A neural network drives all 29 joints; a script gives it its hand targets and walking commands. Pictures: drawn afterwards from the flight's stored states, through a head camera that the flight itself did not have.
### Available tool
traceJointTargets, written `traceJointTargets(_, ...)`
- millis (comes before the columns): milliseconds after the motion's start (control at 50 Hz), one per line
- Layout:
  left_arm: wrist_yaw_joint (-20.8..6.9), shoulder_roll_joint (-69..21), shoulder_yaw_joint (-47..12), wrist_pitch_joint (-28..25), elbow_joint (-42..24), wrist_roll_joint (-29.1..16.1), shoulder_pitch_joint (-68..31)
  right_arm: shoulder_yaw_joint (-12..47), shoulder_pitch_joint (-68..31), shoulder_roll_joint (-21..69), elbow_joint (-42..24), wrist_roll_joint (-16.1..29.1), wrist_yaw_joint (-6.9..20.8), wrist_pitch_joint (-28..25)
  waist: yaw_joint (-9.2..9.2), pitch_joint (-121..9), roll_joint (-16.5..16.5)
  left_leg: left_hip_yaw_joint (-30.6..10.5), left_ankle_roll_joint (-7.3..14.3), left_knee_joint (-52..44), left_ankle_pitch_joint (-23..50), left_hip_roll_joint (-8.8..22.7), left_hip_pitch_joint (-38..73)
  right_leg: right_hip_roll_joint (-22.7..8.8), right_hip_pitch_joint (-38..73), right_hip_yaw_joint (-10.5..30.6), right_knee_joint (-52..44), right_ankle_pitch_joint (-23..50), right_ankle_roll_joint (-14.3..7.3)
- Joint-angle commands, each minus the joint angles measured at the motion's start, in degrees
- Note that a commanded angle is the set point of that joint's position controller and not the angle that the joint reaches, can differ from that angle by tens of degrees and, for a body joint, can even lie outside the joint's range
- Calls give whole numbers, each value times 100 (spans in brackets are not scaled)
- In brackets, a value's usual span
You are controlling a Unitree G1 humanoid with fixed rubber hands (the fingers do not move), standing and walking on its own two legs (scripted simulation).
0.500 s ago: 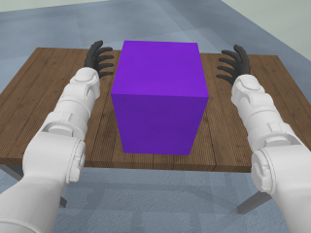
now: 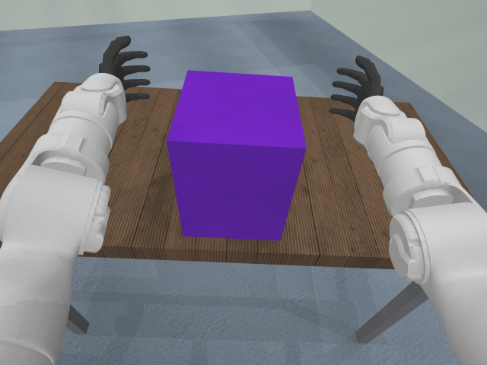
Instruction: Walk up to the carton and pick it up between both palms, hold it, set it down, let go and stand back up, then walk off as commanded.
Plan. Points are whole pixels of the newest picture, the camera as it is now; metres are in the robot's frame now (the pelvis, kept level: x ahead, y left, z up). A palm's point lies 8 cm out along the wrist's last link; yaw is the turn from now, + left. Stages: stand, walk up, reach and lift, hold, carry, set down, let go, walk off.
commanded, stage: set down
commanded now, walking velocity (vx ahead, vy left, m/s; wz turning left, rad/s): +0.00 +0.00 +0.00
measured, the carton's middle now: (235, 159) +0.48 +0.00 +0.08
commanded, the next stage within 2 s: none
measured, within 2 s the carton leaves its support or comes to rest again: neither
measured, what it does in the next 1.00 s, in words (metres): stands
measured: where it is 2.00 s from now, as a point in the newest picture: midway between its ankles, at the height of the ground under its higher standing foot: outside the picture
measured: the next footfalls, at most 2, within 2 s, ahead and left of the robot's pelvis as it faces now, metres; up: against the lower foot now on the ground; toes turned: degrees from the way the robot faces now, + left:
none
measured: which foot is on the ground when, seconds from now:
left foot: down 0.00-1.00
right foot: down 0.00-1.00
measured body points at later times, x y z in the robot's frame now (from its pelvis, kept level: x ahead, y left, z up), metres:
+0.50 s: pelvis +0.00 +0.00 +0.00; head -0.02 +0.02 +0.45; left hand +0.45 +0.19 +0.19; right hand +0.41 -0.19 +0.18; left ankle +0.00 +0.14 -0.74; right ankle +0.06 -0.11 -0.74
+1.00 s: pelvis +0.00 +0.01 +0.00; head -0.02 +0.03 +0.45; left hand +0.36 +0.22 +0.11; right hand +0.34 -0.18 +0.12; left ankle +0.00 +0.14 -0.74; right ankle +0.05 -0.11 -0.74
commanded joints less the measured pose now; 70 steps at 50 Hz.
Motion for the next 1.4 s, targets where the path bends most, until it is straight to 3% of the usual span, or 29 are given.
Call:
traceJointTargets(0,-100,262,168,-131,-1343,170,-1982,166,-1815,-831,-1335,228,8,-246,52,-2376,752,361,-64,-539,1287,-225,-63,128,2925,131,161,1479,-8)
traceJointTargets(100,103,819,971,-37,-2673,560,-2243,15,-2175,-841,-2507,233,-1,-397,328,-3111,767,492,-118,-418,1463,-355,-39,183,3177,110,242,1737,68)
traceJointTargets(180,195,687,956,98,-2876,497,-2394,-505,-2382,-955,-2496,55,18,-193,220,-2627,693,451,-26,-611,735,-277,-341,215,3037,57,227,948,69)
traceJointTargets(200,46,354,1116,415,-2544,808,-901,-82,-685,-591,-1902,-2,-49,-107,135,-2031,406,496,29,-678,779,-289,55,191,3348,177,88,1304,51)
traceJointTargets(220,31,636,1055,315,-3168,584,-2051,-233,-2121,-732,-2928,-13,-91,-140,198,-2847,229,603,19,-570,770,-354,-13,173,3353,209,170,1338,116)
traceJointTargets(380,-34,222,1466,613,-3593,995,132,277,-103,-359,-3279,207,-167,-132,465,-1919,162,553,143,-733,853,-348,-268,185,3957,264,207,1423,77)
traceJointTargets(480,-45,390,1453,793,-4310,782,-975,-413,-942,-733,-3686,24,-197,39,217,-1826,475,661,-3,-776,457,-352,-112,216,3387,136,92,773,55)
traceJointTargets(500,-116,83,1585,897,-3934,1051,464,-211,441,-338,-3308,86,-197,56,230,-1329,387,618,36,-778,587,-345,141,236,3404,199,-7,886,51)
traceJointTargets(520,-76,366,1571,800,-4866,867,-651,-384,-529,-599,-4214,70,-173,-30,288,-2061,379,607,30,-670,774,-330,40,275,3407,128,139,1019,78)
traceJointTargets(540,-217,-230,1655,1027,-4097,1249,1608,150,1525,15,-3239,32,-206,-5,214,-1085,323,577,72,-782,1082,-307,368,222,3792,204,17,1547,52)
traceJointTargets(560,-88,321,1655,865,-5386,907,-486,-472,-634,-704,-4560,88,-150,-61,332,-2292,687,625,-66,-615,1354,-316,206,310,3641,77,215,1398,64)
traceJointTargets(580,-257,-199,1711,1093,-4487,1363,1820,61,1899,-83,-3250,-52,-259,-19,172,-1097,484,564,-69,-672,1680,-295,591,270,3817,167,5,1788,41)
traceJointTargets(600,-175,313,1682,933,-5688,1013,-474,-578,-435,-652,-4554,-50,-201,-87,244,-2217,799,671,-173,-579,1311,-361,309,287,3523,108,114,1221,57)
traceJointTargets(620,-191,-134,1744,1150,-4836,1251,1511,-239,1512,-351,-3685,-45,-169,34,144,-963,661,550,-60,-787,1145,-293,373,253,3473,63,-30,1083,34)
traceJointTargets(660,-67,96,1672,1088,-5851,991,313,-508,71,-663,-4938,62,-87,-59,387,-1673,738,642,-122,-690,879,-323,63,290,3416,40,48,651,47)
traceJointTargets(680,-249,-409,1788,1224,-5347,1375,2704,-2,2573,13,-4132,-163,-156,-36,254,-713,380,567,27,-848,1051,-331,391,248,3816,181,-43,1178,35)
traceJointTargets(700,-240,22,1826,1094,-6403,1244,1580,-324,1269,-341,-5335,-71,-159,-194,404,-1789,597,633,-88,-636,1642,-390,628,288,3873,133,64,1444,56)
traceJointTargets(780,-370,-257,1838,1295,-6067,1352,2448,-216,2160,-251,-4743,-275,-111,-23,246,-301,497,602,-50,-839,854,-348,283,252,3337,162,-136,490,7)
traceJointTargets(800,-317,-107,1808,1190,-6949,1277,2162,-268,1913,-253,-5697,-232,-90,-120,457,-764,531,722,-30,-895,494,-369,283,209,3325,172,-134,192,23)
traceJointTargets(840,-366,-322,1878,1156,-6569,1381,3180,-151,2922,76,-5476,-322,-91,-133,548,-117,421,728,100,-989,173,-394,71,148,3542,247,-148,122,-3)
traceJointTargets(860,-263,25,1935,1110,-7231,1180,2030,-401,1698,-299,-6088,-296,-40,-128,540,-714,305,685,53,-936,240,-363,48,233,3435,107,-24,16,29)
traceJointTargets(920,-306,-628,1889,1043,-7355,1422,4265,-59,3949,172,-6151,-257,-15,-298,576,-362,351,636,14,-895,687,-280,279,240,3677,176,-95,490,-6)
traceJointTargets(1000,-225,-153,1687,997,-7861,1060,3021,-336,3080,-197,-6734,-523,15,-189,468,-656,781,680,-24,-882,391,-315,-36,122,3249,254,-33,133,-23)
traceJointTargets(1020,-253,-617,1585,930,-7734,1166,4639,-236,4668,118,-6181,-511,67,-206,432,34,692,595,-3,-1020,261,-243,186,102,3319,226,-76,53,-103)
traceJointTargets(1040,-213,-305,1768,933,-7965,1173,3891,-312,3628,-7,-6905,-540,45,-244,669,-419,636,600,28,-955,111,-254,6,144,3343,300,-42,-140,-84)
traceJointTargets(1240,-331,-750,1580,722,-8430,1229,6392,-125,6140,242,-7081,-611,116,-400,479,693,274,531,27,-945,505,-287,548,114,3155,399,-170,42,-70)
traceJointTargets(1280,-329,-213,1652,615,-8539,1056,5052,-323,4906,146,-7724,-798,48,-419,515,374,400,699,56,-929,-292,-343,160,-9,2931,452,-247,-646,19)
traceJointTargets(1300,-275,-529,1748,546,-8591,1173,6023,-49,5812,350,-7668,-617,123,-391,819,562,444,529,120,-1077,-337,-260,45,55,3230,505,-93,-549,-62)
traceJointTargets(1380,-295,-897,1668,329,-8634,1241,7128,-12,6834,450,-7553,-716,166,-621,661,588,355,503,16,-971,533,-220,416,107,3397,401,-41,217,-84)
